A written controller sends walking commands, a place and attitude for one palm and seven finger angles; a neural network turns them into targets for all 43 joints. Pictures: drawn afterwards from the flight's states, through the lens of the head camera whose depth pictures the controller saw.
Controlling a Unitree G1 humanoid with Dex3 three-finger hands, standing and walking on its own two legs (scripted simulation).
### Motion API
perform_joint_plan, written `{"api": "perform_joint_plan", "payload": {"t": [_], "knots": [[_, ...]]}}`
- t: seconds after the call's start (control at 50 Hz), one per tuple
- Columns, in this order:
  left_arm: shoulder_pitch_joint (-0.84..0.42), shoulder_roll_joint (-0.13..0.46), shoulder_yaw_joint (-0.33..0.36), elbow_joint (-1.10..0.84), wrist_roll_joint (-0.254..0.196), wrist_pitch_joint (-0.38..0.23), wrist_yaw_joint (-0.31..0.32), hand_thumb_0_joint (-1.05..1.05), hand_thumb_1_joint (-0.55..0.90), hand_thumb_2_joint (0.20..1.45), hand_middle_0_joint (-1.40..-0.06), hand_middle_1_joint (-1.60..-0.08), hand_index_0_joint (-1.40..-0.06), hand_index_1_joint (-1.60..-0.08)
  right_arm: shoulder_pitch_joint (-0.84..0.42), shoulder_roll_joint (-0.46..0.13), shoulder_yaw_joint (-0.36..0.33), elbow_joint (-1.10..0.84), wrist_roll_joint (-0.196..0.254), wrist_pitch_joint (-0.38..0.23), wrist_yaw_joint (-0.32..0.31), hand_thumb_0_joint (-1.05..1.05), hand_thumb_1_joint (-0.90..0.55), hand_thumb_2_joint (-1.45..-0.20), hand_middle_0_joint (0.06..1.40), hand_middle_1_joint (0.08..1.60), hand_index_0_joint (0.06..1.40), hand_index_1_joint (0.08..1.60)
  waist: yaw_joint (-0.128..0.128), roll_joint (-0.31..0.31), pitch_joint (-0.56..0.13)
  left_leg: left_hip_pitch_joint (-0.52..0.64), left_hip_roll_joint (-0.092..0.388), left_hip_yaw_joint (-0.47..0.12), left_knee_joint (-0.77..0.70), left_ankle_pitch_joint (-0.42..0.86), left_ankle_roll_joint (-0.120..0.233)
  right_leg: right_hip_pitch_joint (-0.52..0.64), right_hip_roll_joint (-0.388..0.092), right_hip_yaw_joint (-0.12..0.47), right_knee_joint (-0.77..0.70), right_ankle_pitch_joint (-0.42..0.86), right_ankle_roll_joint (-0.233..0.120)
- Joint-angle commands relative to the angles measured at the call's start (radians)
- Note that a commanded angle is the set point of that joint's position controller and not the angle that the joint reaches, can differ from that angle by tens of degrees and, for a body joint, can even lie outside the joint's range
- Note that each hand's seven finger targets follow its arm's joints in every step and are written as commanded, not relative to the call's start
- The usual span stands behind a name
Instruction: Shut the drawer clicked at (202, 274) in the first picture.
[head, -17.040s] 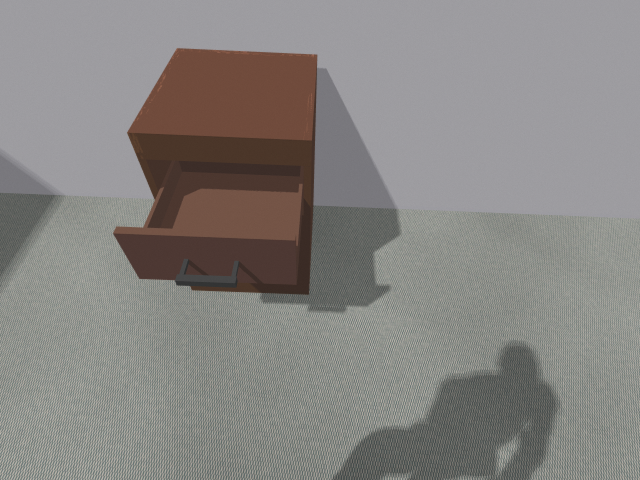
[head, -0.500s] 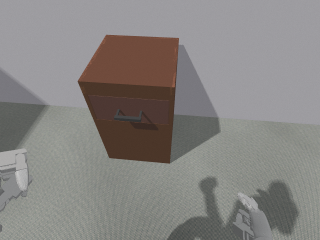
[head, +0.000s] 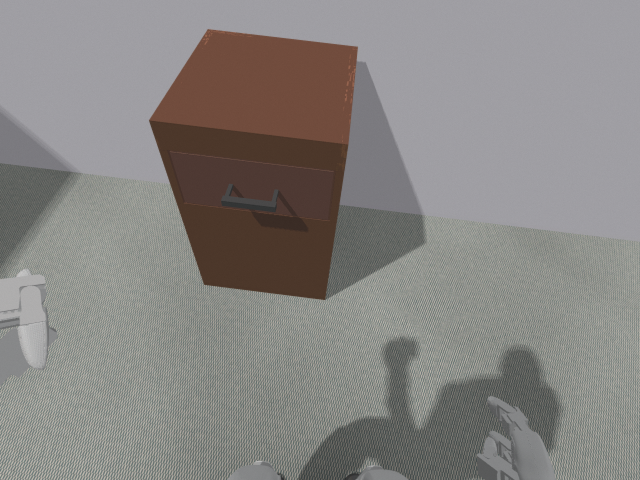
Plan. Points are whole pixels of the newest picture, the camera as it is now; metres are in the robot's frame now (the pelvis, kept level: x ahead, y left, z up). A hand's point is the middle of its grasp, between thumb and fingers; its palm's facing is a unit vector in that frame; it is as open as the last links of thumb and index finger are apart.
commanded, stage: step back with the hand held close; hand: left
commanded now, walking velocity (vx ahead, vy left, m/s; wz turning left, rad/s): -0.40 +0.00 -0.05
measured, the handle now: (251, 197) +0.75 +0.18 -0.23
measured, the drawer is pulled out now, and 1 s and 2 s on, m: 0.00 0.00 0.00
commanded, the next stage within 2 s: stop stepping back and stand still in 0.26 s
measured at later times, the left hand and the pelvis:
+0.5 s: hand out of the picture +0.11 +0.17 +0.20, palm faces +0.13 -0.78 -0.61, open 3.2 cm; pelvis -0.10 -0.04 +0.01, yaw -7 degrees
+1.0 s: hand out of the picture +0.03 +0.19 +0.19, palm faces +0.33 -0.83 -0.45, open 3.2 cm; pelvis -0.18 -0.04 +0.01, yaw -4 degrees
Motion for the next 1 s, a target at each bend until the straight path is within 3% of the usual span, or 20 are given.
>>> {"api": "perform_joint_plan", "payload": {"t": [0.0, 0.1, 0.24, 0.3, 0.34, 0.36, 0.42, 0.46, 0.5, 0.52, 0.6, 0.62, 0.66, 0.72, 0.82, 0.84, 0.88, 0.9, 0.94, 0.98], "knots": [[-0.009, 0.185, 0.187, -0.233, 0.019, -0.065, 0.011, 0.0, 0.9, 0.9, -1.4, -1.6, -1.4, -1.6, -0.069, -0.13, -0.044, -0.177, -0.012, -0.088, -0.016, 0.0, -0.9, -0.9, 0.2, 0.3, 0.2, 0.3, 0.014, 0.317, -0.172, -0.367, 0.37, -0.34, -0.511, -0.504, 0.156, 0.409, 0.075, 0.027, 0.477, -0.192, 0.003], [0.035, 0.131, 0.127, -0.241, -0.017, -0.061, 0.003, 0.0, 0.9, 0.9, -1.4, -1.6, -1.4, -1.6, -0.022, -0.118, -0.039, -0.114, -0.025, -0.13, -0.001, 0.0, -0.9, -0.9, 0.2, 0.3, 0.2, 0.3, 0.019, 0.175, -0.173, 0.069, 0.277, -0.216, -0.326, -0.026, 0.113, 0.141, 0.044, -0.005, 0.188, -0.349, -0.012], [0.022, 0.196, 0.159, -0.279, -0.023, -0.088, -0.034, 0.0, 0.9, 0.9, -1.4, -1.6, -1.4, -1.6, -0.014, -0.118, -0.031, -0.048, -0.054, -0.141, 0.038, 0.0, -0.9, -0.9, 0.2, 0.3, 0.2, 0.3, 0.041, 0.277, -0.398, 0.63, 0.255, -0.133, -0.134, 0.809, 0.068, 0.099, 0.041, -0.023, -0.237, -0.171, -0.009], [0.078, 0.257, 0.247, -0.337, -0.044, -0.093, -0.05, 0.0, 0.9, 0.9, -1.4, -1.6, -1.4, -1.6, -0.076, -0.117, -0.03, -0.132, -0.025, -0.101, 0.044, 0.0, -0.9, -0.9, 0.2, 0.3, 0.2, 0.3, 0.071, 0.179, -0.434, 0.534, 0.204, -0.03, -0.049, 0.654, 0.029, 0.247, 0.007, -0.052, -0.327, 0.113, 0.01], [0.116, 0.313, 0.31, -0.332, -0.069, -0.09, -0.043, 0.0, 0.9, 0.9, -1.4, -1.6, -1.4, -1.6, -0.088, -0.081, -0.014, -0.201, 0.018, -0.053, 0.04, 0.0, -0.9, -0.9, 0.2, 0.3, 0.2, 0.3, 0.062, -0.248, -0.42, 0.232, 0.039, 0.117, 0.13, 0.146, -0.035, 0.399, -0.165, 0.031, -0.286, 0.825, 0.041], [0.209, 0.276, 0.319, -0.251, -0.078, -0.069, -0.037, 0.0, 0.9, 0.9, -1.4, -1.6, -1.4, -1.6, -0.111, -0.081, -0.022, -0.23, 0.047, -0.044, 0.035, 0.0, -0.9, -0.9, 0.2, 0.3, 0.2, 0.3, 0.071, -0.352, -0.321, 0.01, -0.018, 0.106, 0.252, -0.216, -0.038, 0.433, -0.243, 0.055, -0.206, 1.04, 0.027], [0.284, 0.191, 0.281, -0.167, -0.085, 0.016, -0.026, 0.0, 0.9, 0.9, -1.4, -1.6, -1.4, -1.6, -0.134, -0.041, 0.008, -0.223, 0.054, -0.009, 0.011, 0.0, -0.9, -0.9, 0.2, 0.3, 0.2, 0.3, 0.029, -0.113, -0.235, -0.031, 0.034, 0.08, 0.062, -0.143, -0.016, 0.426, -0.242, 0.058, -0.105, 0.856, -0.072], [0.25, 0.162, 0.238, -0.15, -0.083, 0.027, -0.017, 0.0, 0.9, 0.9, -1.4, -1.6, -1.4, -1.6, -0.106, -0.085, 0.003, -0.188, 0.048, -0.02, -0.005, 0.0, -0.9, -0.9, 0.2, 0.3, 0.2, 0.3, -0.01, 0.065, -0.265, 0.316, 0.03, 0.112, -0.167, 0.308, 0.015, 0.266, -0.134, -0.036, 0.06, 0.748, 0.0], [0.171, 0.143, 0.158, -0.166, -0.066, 0.037, -0.015, 0.0, 0.9, 0.9, -1.4, -1.6, -1.4, -1.6, -0.042, -0.132, -0.018, -0.17, 0.035, -0.045, 0.002, 0.0, -0.9, -0.9, 0.2, 0.3, 0.2, 0.3, -0.004, 0.19, -0.248, 0.534, 0.242, -0.123, -0.173, 0.717, 0.124, -0.03, -0.041, -0.047, 0.296, -0.107, 0.049], [0.132, 0.107, 0.114, -0.137, -0.055, 0.044, -0.013, 0.0, 0.9, 0.9, -1.4, -1.6, -1.4, -1.6, -0.002, -0.134, -0.025, -0.156, 0.031, -0.061, 0.011, 0.0, -0.9, -0.9, 0.2, 0.3, 0.2, 0.3, -0.002, 0.182, -0.186, 0.512, 0.292, -0.186, -0.191, 0.678, 0.155, -0.085, -0.026, 0.003, 0.308, -0.368, 0.048], [0.092, 0.123, 0.072, -0.172, -0.016, 0.092, 0.003, 0.0, 0.9, 0.9, -1.4, -1.6, -1.4, -1.6, -0.041, -0.131, -0.005, -0.174, 0.026, -0.074, -0.001, 0.0, -0.9, -0.9, 0.2, 0.3, 0.2, 0.3, 0.039, 0.1, -0.104, 0.057, 0.214, -0.108, -0.235, -0.028, 0.072, 0.314, -0.078, -0.042, -0.079, -0.202, 0.003], [0.088, 0.141, 0.073, -0.179, -0.008, 0.089, 0.001, 0.0, 0.9, 0.9, -1.4, -1.6, -1.4, -1.6, -0.059, -0.126, -0.008, -0.186, 0.026, -0.063, -0.005, 0.0, -0.9, -0.9, 0.2, 0.3, 0.2, 0.3, 0.038, -0.026, -0.064, -0.075, 0.119, -0.041, -0.143, -0.279, 0.033, 0.362, -0.13, 0.043, -0.194, -0.184, -0.023], [0.025, 0.182, 0.095, -0.243, -0.01, 0.077, 0.006, 0.0, 0.9, 0.9, -1.4, -1.6, -1.4, -1.6, -0.084, -0.113, -0.023, -0.192, 0.015, -0.042, -0.009, 0.0, -0.9, -0.9, 0.2, 0.3, 0.2, 0.3, 0.021, -0.224, -0.029, -0.015, 0.014, 0.016, 0.32, -0.306, -0.03, 0.085, -0.405, 0.425, -0.479, -0.563, -0.15], [-0.054, 0.162, 0.084, -0.235, 0.005, 0.071, 0.008, 0.0, 0.9, 0.9, -1.4, -1.6, -1.4, -1.6, -0.044, -0.112, -0.024, -0.156, 0.004, -0.036, -0.015, 0.0, -0.9, -0.9, 0.2, 0.3, 0.2, 0.3, -0.01, -0.12, 0.039, 0.08, 0.073, -0.006, 0.401, -0.222, -0.027, -0.162, -0.354, 0.294, -0.466, -0.629, -0.157], [-0.062, 0.119, 0.065, -0.144, 0.003, 0.058, 0.023, 0.0, 0.9, 0.9, -1.4, -1.6, -1.4, -1.6, -0.018, -0.084, 0.011, -0.139, -0.005, -0.052, -0.044, 0.0, -0.9, -0.9, 0.2, 0.3, 0.2, 0.3, 0.002, 0.049, -0.01, 0.248, 0.046, 0.095, -0.105, -0.269, 0.007, -0.091, -0.208, 0.069, -0.282, -0.596, -0.115], [-0.043, 0.096, 0.052, -0.121, -0.001, 0.058, 0.021, 0.0, 0.9, 0.9, -1.4, -1.6, -1.4, -1.6, -0.013, -0.096, 0.008, -0.145, -0.007, -0.062, -0.051, 0.0, -0.9, -0.9, 0.2, 0.3, 0.2, 0.3, 0.0, 0.127, 0.005, 0.21, 0.08, 0.006, -0.23, -0.368, 0.03, -0.051, -0.159, 0.037, -0.182, -0.554, -0.089], [-0.072, 0.112, 0.077, -0.19, 0.013, 0.045, 0.023, 0.0, 0.9, 0.9, -1.4, -1.6, -1.4, -1.6, 0.008, -0.118, 0.006, -0.157, -0.002, -0.078, -0.042, 0.0, -0.9, -0.9, 0.2, 0.3, 0.2, 0.3, 0.002, 0.385, -0.033, 0.14, 0.305, -0.357, -0.435, -0.578, 0.144, -0.007, 0.007, -0.111, 0.245, -0.329, -0.008], [-0.028, 0.145, 0.102, -0.196, 0.03, 0.058, 0.01, 0.0, 0.9, 0.9, -1.4, -1.6, -1.4, -1.6, 0.017, -0.101, -0.004, -0.16, -0.007, -0.086, -0.033, 0.0, -0.9, -0.9, 0.2, 0.3, 0.2, 0.3, 0.021, 0.263, -0.113, 0.126, 0.279, -0.246, -0.394, -0.286, 0.154, 0.072, 0.027, -0.131, 0.393, -0.308, 0.009], [-0.008, 0.139, 0.101, -0.211, 0.008, 0.057, 0.007, 0.0, 0.9, 0.9, -1.4, -1.6, -1.4, -1.6, 0.016, -0.081, -0.001, -0.155, 0.005, -0.101, -0.016, 0.0, -0.9, -0.9, 0.2, 0.3, 0.2, 0.3, 0.005, 0.191, -0.088, 0.174, 0.303, -0.317, -0.377, -0.328, 0.154, -0.017, -0.018, -0.065, 0.361, -0.301, -0.006], [0.049, 0.114, 0.087, -0.164, -0.001, 0.069, 0.008, 0.0, 0.9, 0.9, -1.4, -1.6, -1.4, -1.6, -0.009, -0.087, 0.009, -0.142, 0.001, -0.1, -0.01, 0.0, -0.9, -0.9, 0.2, 0.3, 0.2, 0.3, 0.025, 0.128, -0.062, 0.062, 0.268, -0.18, -0.303, -0.247, 0.109, 0.175, -0.034, -0.075, 0.082, -0.305, -0.014]]}}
